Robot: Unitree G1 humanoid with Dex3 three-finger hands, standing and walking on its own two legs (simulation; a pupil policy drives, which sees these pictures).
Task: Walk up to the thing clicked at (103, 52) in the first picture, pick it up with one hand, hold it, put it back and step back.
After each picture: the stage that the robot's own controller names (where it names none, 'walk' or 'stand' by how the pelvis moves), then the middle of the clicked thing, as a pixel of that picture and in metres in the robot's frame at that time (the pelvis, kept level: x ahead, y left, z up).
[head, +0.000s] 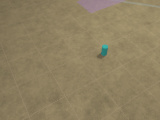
stand; (104, 50) +1.22 -0.26 -0.72
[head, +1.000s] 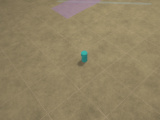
walk; (84, 56) +1.13 +0.05 -0.70
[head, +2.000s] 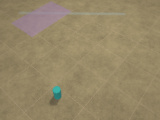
walk; (57, 92) +0.66 +0.22 -0.70
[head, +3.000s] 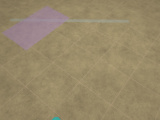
walk; out of the picture +0.39 +0.16 -0.70
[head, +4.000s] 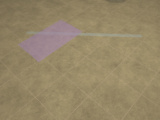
stand; out of the picture +0.35 +0.15 -0.72
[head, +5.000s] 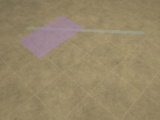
stand; out of the picture +0.33 +0.15 -0.72
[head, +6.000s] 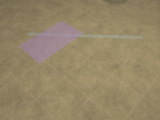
stand; out of the picture +0.34 +0.15 -0.72
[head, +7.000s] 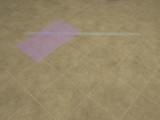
stand; out of the picture +0.35 +0.16 -0.73
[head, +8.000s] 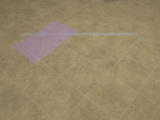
stand; out of the picture +0.34 +0.17 -0.73
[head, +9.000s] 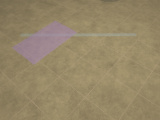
go down; out of the picture +0.33 +0.17 -0.73
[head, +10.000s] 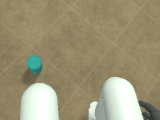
go down; (35, 65) +0.43 +0.17 -0.36
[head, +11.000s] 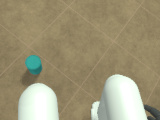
approach; (34, 65) +0.44 +0.17 -0.32
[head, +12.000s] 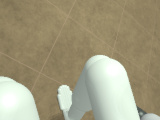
close in; out of the picture +0.44 +0.21 -0.23
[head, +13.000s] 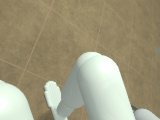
close; out of the picture +0.43 +0.22 -0.23
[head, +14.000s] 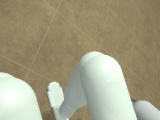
lift; out of the picture +0.40 +0.20 -0.23
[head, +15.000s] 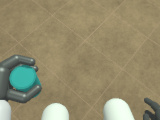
lift; (27, 83) +0.33 +0.18 -0.01
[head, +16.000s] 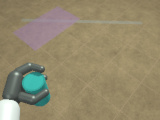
hold; (37, 90) +0.31 +0.16 +0.02
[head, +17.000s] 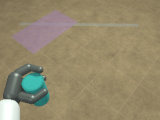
hold; (37, 90) +0.32 +0.17 +0.01
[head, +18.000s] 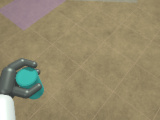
crouch; (31, 84) +0.35 +0.18 -0.04
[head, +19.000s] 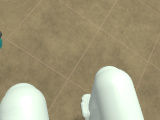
lower; out of the picture +0.49 +0.22 -0.10
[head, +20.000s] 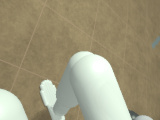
lower; out of the picture +0.45 +0.25 -0.24
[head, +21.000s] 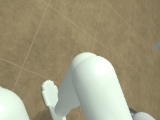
lower; out of the picture +0.45 +0.25 -0.24
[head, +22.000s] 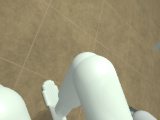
lower; out of the picture +0.45 +0.25 -0.24
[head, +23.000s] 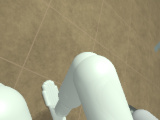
lower; out of the picture +0.45 +0.24 -0.24
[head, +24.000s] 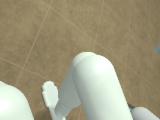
open; out of the picture +0.44 +0.21 -0.24
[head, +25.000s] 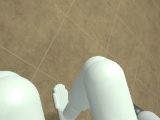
stand; out of the picture +0.44 +0.21 -0.24
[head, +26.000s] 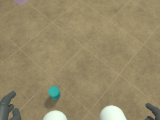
stand; (54, 93) +0.41 +0.15 -0.53
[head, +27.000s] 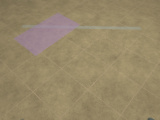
stand; out of the picture +0.37 +0.14 -0.67
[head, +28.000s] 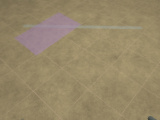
stand; out of the picture +0.37 +0.15 -0.67
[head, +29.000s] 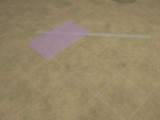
stand; out of the picture +0.37 +0.12 -0.72
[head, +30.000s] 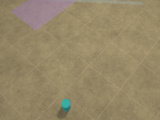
walk; (66, 105) +0.41 +0.08 -0.71
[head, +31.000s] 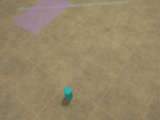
walk; (68, 93) +0.59 +0.14 -0.70
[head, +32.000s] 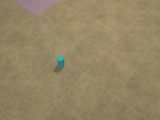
walk; (60, 61) +0.92 +0.19 -0.70
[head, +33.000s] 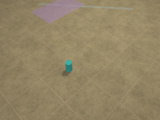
stand; (68, 66) +1.00 +0.12 -0.72
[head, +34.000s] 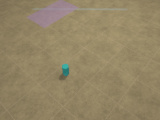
stand; (65, 69) +0.98 +0.16 -0.73
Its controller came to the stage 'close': yes
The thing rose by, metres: 0.72
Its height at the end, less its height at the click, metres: +0.00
